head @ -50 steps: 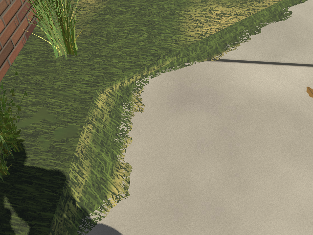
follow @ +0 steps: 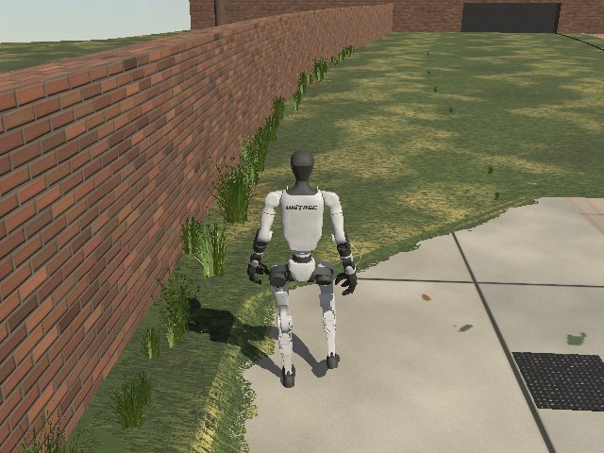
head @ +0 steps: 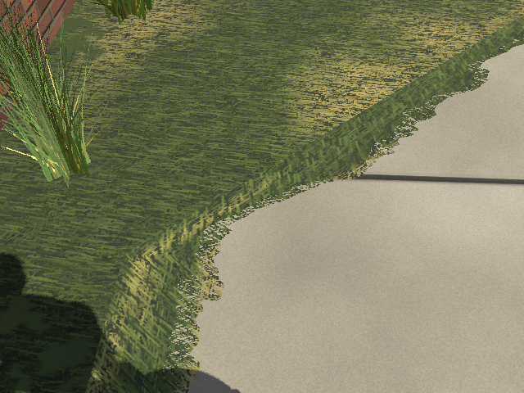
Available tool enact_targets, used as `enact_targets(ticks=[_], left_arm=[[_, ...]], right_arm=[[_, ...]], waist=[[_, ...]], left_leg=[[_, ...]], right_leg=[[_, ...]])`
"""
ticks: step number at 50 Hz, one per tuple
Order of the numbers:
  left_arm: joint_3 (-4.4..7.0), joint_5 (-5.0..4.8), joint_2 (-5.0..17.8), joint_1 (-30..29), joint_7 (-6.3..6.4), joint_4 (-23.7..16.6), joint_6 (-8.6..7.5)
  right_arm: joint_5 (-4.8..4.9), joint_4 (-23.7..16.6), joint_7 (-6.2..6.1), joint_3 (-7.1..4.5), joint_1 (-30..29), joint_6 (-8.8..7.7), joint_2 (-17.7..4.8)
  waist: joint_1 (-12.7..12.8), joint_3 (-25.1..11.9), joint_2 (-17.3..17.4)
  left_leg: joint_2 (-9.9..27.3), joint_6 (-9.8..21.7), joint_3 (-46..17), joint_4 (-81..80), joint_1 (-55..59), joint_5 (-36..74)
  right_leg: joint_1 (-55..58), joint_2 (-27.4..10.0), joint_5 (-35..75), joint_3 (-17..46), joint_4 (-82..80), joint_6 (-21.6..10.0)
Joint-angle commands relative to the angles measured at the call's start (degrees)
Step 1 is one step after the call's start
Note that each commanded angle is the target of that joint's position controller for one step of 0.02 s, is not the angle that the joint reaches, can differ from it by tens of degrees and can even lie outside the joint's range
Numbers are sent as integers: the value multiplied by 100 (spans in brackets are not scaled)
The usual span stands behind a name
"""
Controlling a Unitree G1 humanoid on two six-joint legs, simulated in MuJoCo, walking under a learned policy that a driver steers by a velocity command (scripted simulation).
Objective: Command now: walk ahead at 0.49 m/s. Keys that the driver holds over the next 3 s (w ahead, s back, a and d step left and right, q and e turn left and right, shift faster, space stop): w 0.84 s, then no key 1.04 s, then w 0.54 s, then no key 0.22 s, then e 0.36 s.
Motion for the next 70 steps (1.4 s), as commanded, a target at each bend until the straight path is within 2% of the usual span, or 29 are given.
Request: enact_targets(ticks=[1, 6, 11, 13, 15, 16, 17, 18, 19, 20, 22, 27, 33, 39, 41, 43, 44, 45, 46, 47, 48, 50, 52, 54, 63, 65, 66, 67, 70], left_arm=[[87, 80, 286, 216, 45, -241, 24], [43, 8, 181, -894, -47, -538, -42], [28, -58, 285, -1495, -228, -827, -110], [84, -56, 433, -1201, -271, -810, -163], [333, -39, 904, 333, -228, -371, -195], [466, 26, 1462, 1484, -177, -177, -175], [499, 78, 1676, 1662, -245, -62, -150], [340, 46, 1039, 1429, -257, -140, -167], [252, 26, 779, 887, -244, -265, -173], [197, 41, 668, 402, -262, -368, -162], [126, 104, 429, 124, -302, -357, -161], [196, 95, 654, 587, -221, -47, -171], [193, 33, 737, 1055, -93, 178, -84], [248, -20, 811, 1423, -31, 468, 50], [283, -25, 894, 1282, -10, 459, 96], [268, 13, 877, 1044, -5, 405, 165], [197, 78, 739, 1033, 1, 294, 165], [0, 104, 101, 1710, -49, 263, 64], [18, 56, 248, 1868, -81, 459, -79], [146, -95, 666, 1471, -90, 366, -123], [150, -111, 686, 1042, -56, 263, -113], [232, 4, 615, 799, 57, 218, 45], [182, 44, 225, 1119, 81, 305, 214], [183, 58, 178, 1021, 126, 238, 286], [223, 84, 348, -62, 164, 62, 494], [240, 178, 417, 32, 164, 142, 465], [266, 197, 593, 132, 178, 163, 452], [328, 111, 915, -13, 191, 190, 469], [238, 116, 345, -218, 109, 308, 446]], right_arm=[[-1, -319, -107, -116, -243, -114, -751], [112, -176, -207, -144, 351, -18, -926], [147, -5, -222, -179, 698, 110, -977], [153, -12, -232, -214, 591, 171, -1063], [83, -104, -229, -141, 397, 215, -896], [-53, -314, -235, -21, 421, 182, -642], [77, -277, -174, 154, 1104, 29, 43], [211, -232, -164, -8, 739, -89, -719], [282, -392, -151, -83, 197, -149, -968], [234, -424, -190, -87, -34, -135, -899], [125, -446, -211, -131, -71, -12, -717], [70, -619, -239, -155, -471, 169, -518], [86, -975, -165, -114, -1690, 115, -377], [150, -1310, 17, -87, -2431, 23, -426], [150, -1291, 59, -136, -2202, -14, -551], [104, -938, 23, -336, -1002, -28, -896], [8, -692, -22, -451, -29, -35, -1246], [-157, -576, -65, -555, 617, 1, -1757], [-82, -547, -48, -427, 648, 35, -1368], [3, -622, -41, -333, 127, 43, -1104], [32, -734, -46, -254, -438, 47, -857], [8, -728, -17, -145, -950, 22, -532], [-126, -593, -7, -123, -976, 2, -499], [-172, -489, -68, -129, -1037, -13, -618], [-35, -161, -252, -105, -909, 269, -717], [43, -74, -256, -47, -730, 303, -545], [-19, -53, -255, -19, -577, 294, -458], [-55, 24, -239, -61, -77, 281, -474], [-14, 2, -341, -54, -592, 445, -473]], waist=[[271, 297, 379], [-142, 303, 435], [-287, 450, 532], [-55, 303, 647], [682, -620, 521], [1001, -1608, -359], [616, -2123, -1894], [736, -1681, -1035], [635, -990, -644], [434, -686, -104], [145, -343, -132], [89, 13, -55], [420, 293, -111], [536, 549, -147], [338, 363, -245], [-307, -350, -307], [-640, -1106, -32], [-457, -2026, 1357], [-458, -2648, 1488], [-331, -1833, 1149], [-145, -1179, 739], [215, -569, 459], [439, -614, 608], [544, -606, 713], [252, -293, 665], [321, -204, 422], [212, -253, 179], [-219, -264, -483], [24, -56, -300]], left_leg=[[1656, 1022, -1281, -1213, -604, 327], [1565, 723, -953, -1093, 44, 382], [1942, 639, -1094, -619, 951, 315], [2027, 533, -1135, -219, 1111, 865], [1511, 256, -683, 1595, 659, 2347], [1052, 13, -287, 3654, -575, 816], [124, -243, -515, 5237, -2761, -2414], [500, -135, -1123, 5891, -3374, -2383], [790, -36, -1014, 5865, -3548, -1779], [1076, -77, -866, 5613, -3232, -1250], [1352, -148, -824, 5058, -2716, -736], [1404, -358, -689, 4130, -3101, 25], [1184, -384, -448, 2222, -3009, 1334], [1039, -166, -418, 1425, -3143, 815], [880, -26, -289, 1279, -2567, 417], [459, 206, 30, 1106, -805, 473], [1039, 483, -539, 1365, 914, 1533], [2642, 1497, -2955, 1217, 3235, 2355], [3007, 1762, -4096, 674, 3363, 3205], [2788, 1443, -3066, 710, 2538, 3512], [2509, 1188, -2178, 626, 1647, 3799], [2012, 839, -1376, 162, 258, 3676], [1869, 899, -1011, -60, -388, 4022], [1768, 940, -702, -142, -564, 4308], [1712, 699, -919, -229, -510, 910], [1388, 323, -922, 54, -609, 46], [1149, 110, -821, 327, -732, -312], [721, -56, -553, 371, -996, -772], [638, -205, -271, 466, -431, -631]], right_leg=[[-162, -269, 898, 24, -761, 158], [34, 37, 1827, -242, -2682, 220], [54, 191, 1139, -267, -3480, 63], [604, 335, 709, -373, -3724, -102], [2727, 501, 704, -461, -3841, -428], [4501, -763, 840, 1050, -3822, -864], [6072, -1678, -193, 3626, -4662, -1687], [5719, -1505, -570, 3569, -4878, -1451], [4954, -1321, -86, 2626, -4920, -1189], [4182, -1081, 583, 1970, -5072, -1072], [3312, -698, 1140, 1196, -5439, -971], [3105, -558, 2091, 507, -5793, -1076], [3293, -373, 1690, 40, -5981, -860], [4296, -782, 1854, 88, -5574, -805], [4413, -824, 2646, 52, -5212, -705], [4184, -442, 4450, -226, -3789, -475], [3200, -96, 3694, -415, -2338, -230], [841, 943, 525, -589, 157, 264], [399, 1240, -2378, 453, 1166, 290], [87, 897, -2227, 592, 1416, 229], [58, 552, -1834, 293, 1098, 235], [618, 186, -1264, 42, 313, 265], [1323, 159, -862, -5, -134, 311], [1451, 166, -516, -36, -819, 363], [2101, 253, 184, -136, -3330, 320], [2690, 207, 1030, -93, -4251, 185], [2989, -82, 1831, 173, -4231, 84], [3203, -213, 2045, 264, -4015, -116], [2398, 158, 659, 96, -4285, 71]])
Next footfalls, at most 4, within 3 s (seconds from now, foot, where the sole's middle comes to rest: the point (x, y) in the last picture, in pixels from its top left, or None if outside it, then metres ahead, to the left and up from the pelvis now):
0.30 right None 0.33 -0.17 -0.78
0.88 left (241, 344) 0.65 0.07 -0.78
1.30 right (324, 325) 0.70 -0.16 -0.78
2.22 right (332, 303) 0.77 -0.19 -0.78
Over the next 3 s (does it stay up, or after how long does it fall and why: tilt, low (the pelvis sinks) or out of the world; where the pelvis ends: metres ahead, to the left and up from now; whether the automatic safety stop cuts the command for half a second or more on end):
stays up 0.94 -0.07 -0.01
